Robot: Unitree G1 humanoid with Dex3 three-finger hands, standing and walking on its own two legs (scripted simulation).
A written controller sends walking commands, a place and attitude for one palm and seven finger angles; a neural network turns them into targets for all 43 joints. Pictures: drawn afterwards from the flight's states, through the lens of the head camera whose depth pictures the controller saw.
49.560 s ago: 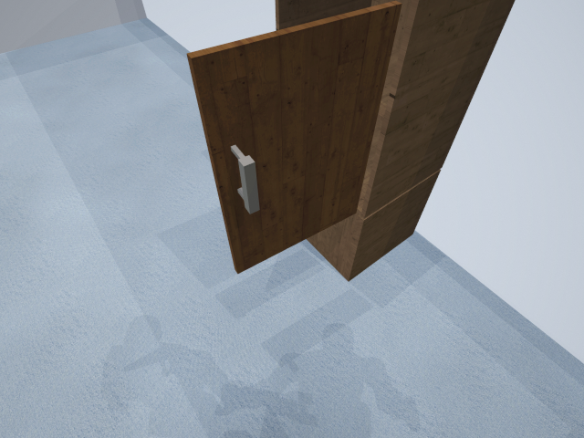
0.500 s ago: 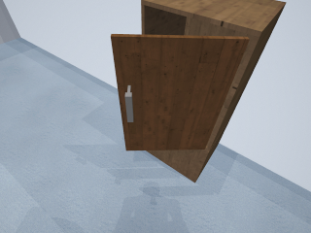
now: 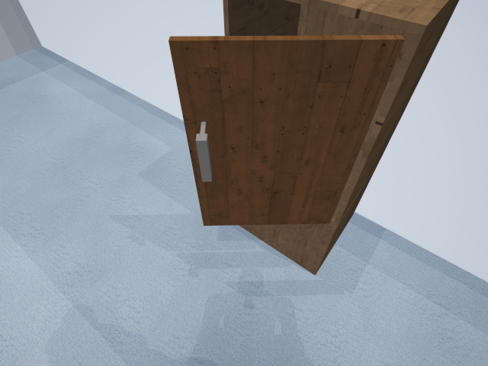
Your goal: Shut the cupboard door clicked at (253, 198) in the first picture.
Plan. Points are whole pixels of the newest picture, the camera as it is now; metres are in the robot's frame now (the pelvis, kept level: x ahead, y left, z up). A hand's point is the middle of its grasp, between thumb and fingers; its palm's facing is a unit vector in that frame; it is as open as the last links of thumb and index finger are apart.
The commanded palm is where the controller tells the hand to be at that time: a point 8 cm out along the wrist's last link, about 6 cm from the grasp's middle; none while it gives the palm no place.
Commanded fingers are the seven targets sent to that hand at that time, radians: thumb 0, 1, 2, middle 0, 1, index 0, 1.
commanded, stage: look again from close up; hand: left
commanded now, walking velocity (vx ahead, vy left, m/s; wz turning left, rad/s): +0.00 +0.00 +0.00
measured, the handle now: (205, 152) +0.55 +0.11 +0.01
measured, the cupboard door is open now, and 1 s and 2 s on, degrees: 38 38 38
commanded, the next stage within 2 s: shuffle to correct the standing spot in 0.38 s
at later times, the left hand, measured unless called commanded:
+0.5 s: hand out of the picture +0.06 +0.18 -0.18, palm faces -0.03 -0.98 -0.21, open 7.4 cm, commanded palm none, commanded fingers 0.00 0.90 0.90 -0.20 -0.30 -0.20 -0.30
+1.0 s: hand out of the picture -0.02 +0.13 -0.19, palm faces +0.09 -0.99 -0.14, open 7.4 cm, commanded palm none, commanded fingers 0.00 0.90 0.90 -0.20 -0.30 -0.20 -0.30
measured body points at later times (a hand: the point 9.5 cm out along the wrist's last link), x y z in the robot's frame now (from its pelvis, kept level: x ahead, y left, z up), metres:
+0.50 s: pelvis +0.03 +0.00 +0.00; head +0.03 +0.01 +0.45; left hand +0.06 +0.24 -0.16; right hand +0.07 -0.24 -0.14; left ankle +0.05 +0.08 -0.74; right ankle -0.04 -0.11 -0.74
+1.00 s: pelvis +0.06 -0.02 -0.01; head +0.09 +0.01 +0.44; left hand -0.03 +0.18 -0.18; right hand +0.10 -0.26 -0.15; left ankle +0.06 +0.06 -0.72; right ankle -0.04 -0.11 -0.74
